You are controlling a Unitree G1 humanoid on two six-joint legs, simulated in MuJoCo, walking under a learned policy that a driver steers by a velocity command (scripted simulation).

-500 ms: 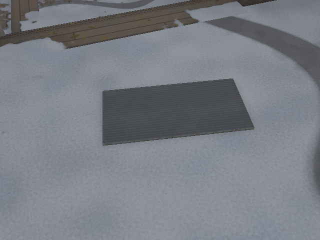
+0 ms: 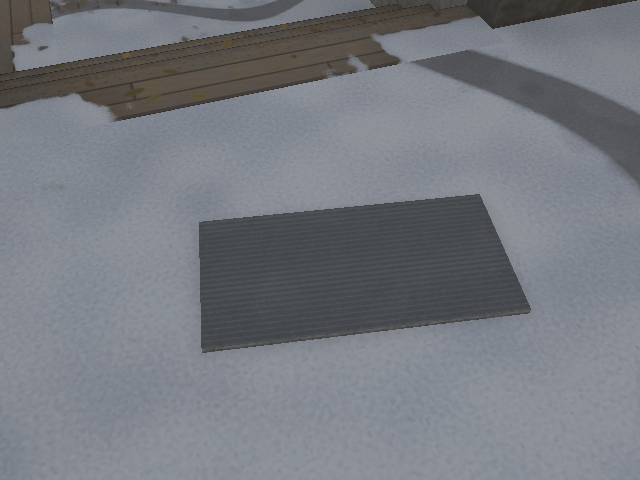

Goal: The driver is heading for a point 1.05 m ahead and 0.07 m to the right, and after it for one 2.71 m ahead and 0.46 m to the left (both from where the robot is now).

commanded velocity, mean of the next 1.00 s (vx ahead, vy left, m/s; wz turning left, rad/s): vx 0.23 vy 0.00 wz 0.00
